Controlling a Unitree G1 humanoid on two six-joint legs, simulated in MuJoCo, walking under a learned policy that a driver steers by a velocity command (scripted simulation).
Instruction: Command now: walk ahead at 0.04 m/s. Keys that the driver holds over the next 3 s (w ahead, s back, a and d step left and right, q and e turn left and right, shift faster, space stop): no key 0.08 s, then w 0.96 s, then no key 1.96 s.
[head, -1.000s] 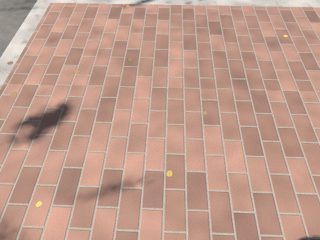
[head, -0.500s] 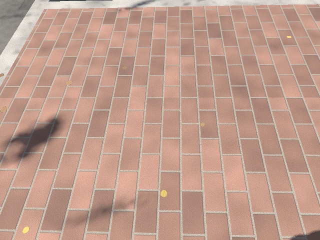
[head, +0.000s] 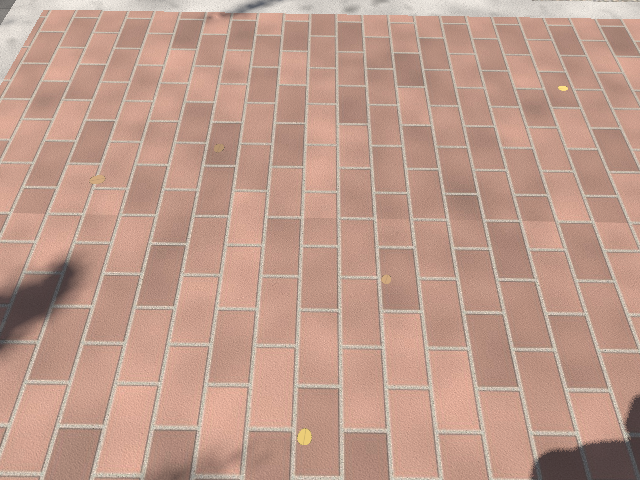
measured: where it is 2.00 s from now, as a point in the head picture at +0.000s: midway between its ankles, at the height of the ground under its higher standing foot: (330, 411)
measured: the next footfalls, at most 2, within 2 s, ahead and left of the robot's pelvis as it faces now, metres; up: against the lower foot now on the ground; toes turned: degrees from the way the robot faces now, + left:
right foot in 0.08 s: +0.04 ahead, -0.13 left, +0.00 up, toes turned +0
left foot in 0.42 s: +0.15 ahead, +0.10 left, +0.00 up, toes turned +5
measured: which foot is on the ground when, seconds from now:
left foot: down 0.00-0.18, up 0.20-0.40, down 0.42-0.88, up 0.90-1.00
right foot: up 0.00-0.06, down 0.08-0.44, up 0.46-0.86, down 0.88-1.00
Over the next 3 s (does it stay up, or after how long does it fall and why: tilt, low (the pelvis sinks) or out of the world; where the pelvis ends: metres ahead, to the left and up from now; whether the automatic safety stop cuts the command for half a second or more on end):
stays up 0.65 -0.01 0.01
